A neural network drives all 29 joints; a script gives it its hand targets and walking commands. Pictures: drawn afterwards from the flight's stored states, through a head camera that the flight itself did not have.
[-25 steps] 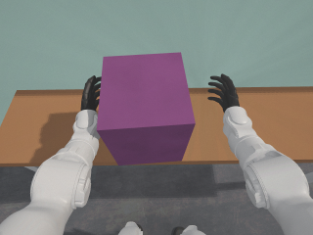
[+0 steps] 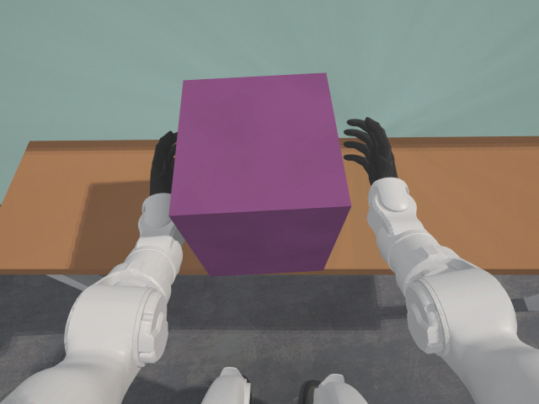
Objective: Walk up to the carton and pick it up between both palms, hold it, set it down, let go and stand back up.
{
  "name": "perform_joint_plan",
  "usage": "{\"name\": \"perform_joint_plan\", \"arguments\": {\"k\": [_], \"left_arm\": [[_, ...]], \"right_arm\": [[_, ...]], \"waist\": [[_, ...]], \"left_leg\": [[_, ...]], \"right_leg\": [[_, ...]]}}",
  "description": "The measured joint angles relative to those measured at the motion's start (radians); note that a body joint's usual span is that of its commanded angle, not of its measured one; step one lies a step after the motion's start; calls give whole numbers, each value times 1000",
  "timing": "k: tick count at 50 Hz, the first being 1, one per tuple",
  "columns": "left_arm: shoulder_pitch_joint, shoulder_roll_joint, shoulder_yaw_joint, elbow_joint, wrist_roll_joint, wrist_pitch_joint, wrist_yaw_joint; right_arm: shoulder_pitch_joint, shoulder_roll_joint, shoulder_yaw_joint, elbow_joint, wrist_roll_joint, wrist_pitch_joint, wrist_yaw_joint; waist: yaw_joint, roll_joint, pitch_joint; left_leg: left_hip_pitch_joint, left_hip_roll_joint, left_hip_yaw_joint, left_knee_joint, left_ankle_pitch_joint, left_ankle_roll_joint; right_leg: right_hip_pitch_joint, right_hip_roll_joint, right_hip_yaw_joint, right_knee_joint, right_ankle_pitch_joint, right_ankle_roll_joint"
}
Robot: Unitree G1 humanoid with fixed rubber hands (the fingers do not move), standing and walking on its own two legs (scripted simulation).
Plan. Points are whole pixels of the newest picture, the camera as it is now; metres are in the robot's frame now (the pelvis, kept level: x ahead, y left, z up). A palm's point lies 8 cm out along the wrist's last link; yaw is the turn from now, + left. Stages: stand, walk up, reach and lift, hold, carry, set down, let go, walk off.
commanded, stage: reach and lift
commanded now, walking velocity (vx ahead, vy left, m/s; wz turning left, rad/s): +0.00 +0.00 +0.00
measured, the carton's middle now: (261, 186) +0.44 +0.05 +0.00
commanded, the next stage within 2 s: none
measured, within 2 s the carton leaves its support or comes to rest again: neither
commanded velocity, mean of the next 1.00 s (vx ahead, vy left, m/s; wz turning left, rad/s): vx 0.00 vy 0.00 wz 0.00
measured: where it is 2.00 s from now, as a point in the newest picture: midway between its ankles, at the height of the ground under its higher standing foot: outside the picture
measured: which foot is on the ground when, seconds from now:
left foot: down 0.00-1.00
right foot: down 0.00-1.00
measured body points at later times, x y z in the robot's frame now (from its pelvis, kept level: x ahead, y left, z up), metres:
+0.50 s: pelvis +0.02 +0.01 +0.03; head +0.14 +0.01 +0.46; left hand +0.43 +0.18 +0.02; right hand +0.45 -0.11 +0.02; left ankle +0.03 +0.14 -0.68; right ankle +0.03 -0.09 -0.68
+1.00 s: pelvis +0.02 +0.01 +0.03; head +0.15 +0.01 +0.47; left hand +0.43 +0.18 +0.02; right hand +0.45 -0.11 +0.02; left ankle +0.03 +0.14 -0.68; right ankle +0.03 -0.09 -0.68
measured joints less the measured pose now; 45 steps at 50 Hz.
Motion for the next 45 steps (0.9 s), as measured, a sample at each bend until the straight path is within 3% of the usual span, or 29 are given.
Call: {"name": "perform_joint_plan", "arguments": {"k": [9,15,20,45], "left_arm": [[30,-48,122,-58,169,8,25],[55,-99,249,-96,310,-13,23],[105,-129,304,-103,370,-61,25],[175,-157,339,-129,408,-84,25]], "right_arm": [[12,102,-223,14,-195,-35,-56],[64,133,-421,-56,-409,-66,-47],[121,158,-524,-101,-544,-99,-29],[182,173,-529,-120,-590,-120,-30]], "waist": [[-15,10,44],[-18,15,90],[-18,28,106],[-10,27,112]], "left_leg": [[68,3,-25,-42,12,-4],[132,2,-28,-102,36,1],[192,4,-13,-151,47,8],[265,15,26,-192,38,17]], "right_leg": [[90,6,-24,-70,19,-2],[163,5,-29,-143,47,1],[223,6,-17,-201,67,8],[286,9,6,-240,67,14]]}}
